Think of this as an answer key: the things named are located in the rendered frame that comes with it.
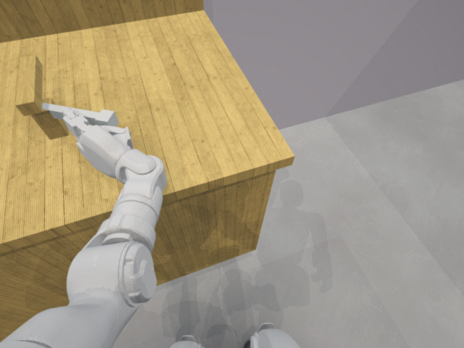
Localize robot right shin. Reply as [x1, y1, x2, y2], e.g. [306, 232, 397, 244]
[257, 323, 274, 333]

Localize tap lever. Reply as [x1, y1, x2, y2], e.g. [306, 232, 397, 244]
[42, 103, 119, 127]

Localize left robot hand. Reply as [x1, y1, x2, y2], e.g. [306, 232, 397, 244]
[61, 106, 133, 178]

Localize counter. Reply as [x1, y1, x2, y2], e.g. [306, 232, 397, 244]
[0, 0, 295, 342]

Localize robot left forearm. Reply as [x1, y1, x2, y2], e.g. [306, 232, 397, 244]
[67, 149, 167, 300]

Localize robot right thigh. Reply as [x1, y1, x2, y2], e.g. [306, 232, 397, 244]
[250, 328, 300, 348]

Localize robot left upper arm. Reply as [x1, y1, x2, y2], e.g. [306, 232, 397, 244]
[0, 241, 157, 348]

